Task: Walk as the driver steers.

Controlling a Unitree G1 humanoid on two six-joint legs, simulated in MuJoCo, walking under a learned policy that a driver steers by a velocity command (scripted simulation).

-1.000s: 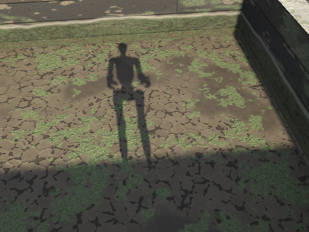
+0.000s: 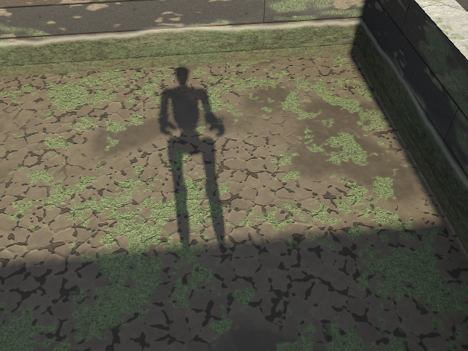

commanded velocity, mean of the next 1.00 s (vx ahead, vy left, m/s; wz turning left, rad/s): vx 0.50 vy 0.00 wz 0.00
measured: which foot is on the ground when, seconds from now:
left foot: down 0.00-1.00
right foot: down 0.00-1.00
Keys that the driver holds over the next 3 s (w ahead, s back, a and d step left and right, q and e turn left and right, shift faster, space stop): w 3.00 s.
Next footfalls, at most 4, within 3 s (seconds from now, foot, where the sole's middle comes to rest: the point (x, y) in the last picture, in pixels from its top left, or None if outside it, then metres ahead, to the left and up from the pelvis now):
none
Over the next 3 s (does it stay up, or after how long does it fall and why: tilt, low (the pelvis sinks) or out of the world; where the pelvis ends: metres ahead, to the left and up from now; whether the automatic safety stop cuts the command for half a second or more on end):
stays up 0.01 -0.03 0.00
